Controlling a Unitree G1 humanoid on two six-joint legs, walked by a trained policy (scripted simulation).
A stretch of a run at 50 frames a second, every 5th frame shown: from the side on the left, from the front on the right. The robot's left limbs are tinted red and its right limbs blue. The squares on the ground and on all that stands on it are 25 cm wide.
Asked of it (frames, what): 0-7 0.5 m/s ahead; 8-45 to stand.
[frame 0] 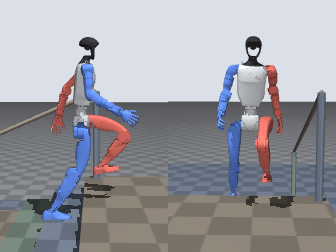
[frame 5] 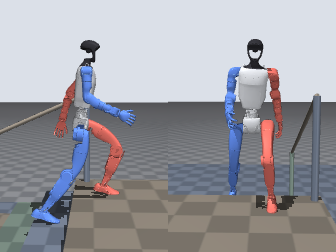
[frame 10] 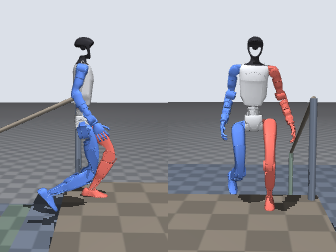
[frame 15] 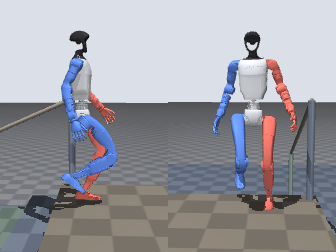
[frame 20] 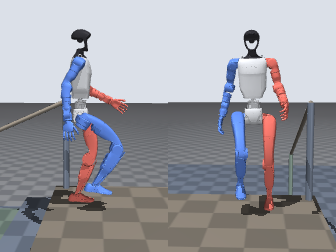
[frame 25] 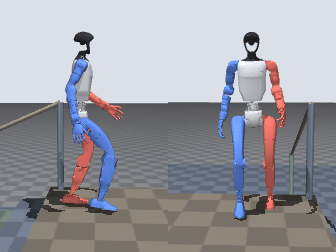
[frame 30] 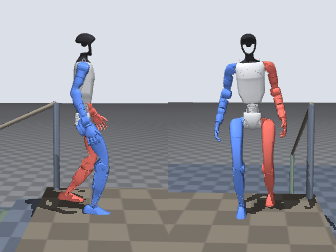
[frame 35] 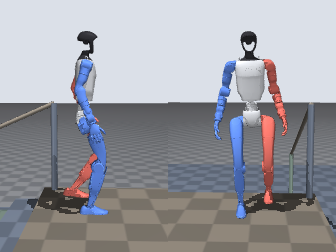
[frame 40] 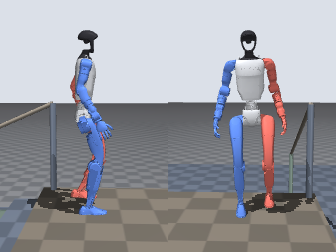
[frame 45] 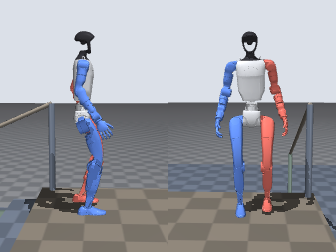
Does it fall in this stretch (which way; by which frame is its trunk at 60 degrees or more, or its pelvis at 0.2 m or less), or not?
no
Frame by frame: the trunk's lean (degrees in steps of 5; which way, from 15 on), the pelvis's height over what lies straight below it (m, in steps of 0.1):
0: 5, 0.7
5: 10, 0.6
10: 5, 0.7
15: 5, 0.7
20: 0, 0.8
25: 5, 0.8
30: 5, 0.8
35: 5, 0.8
40: 5, 0.8
45: 5, 0.8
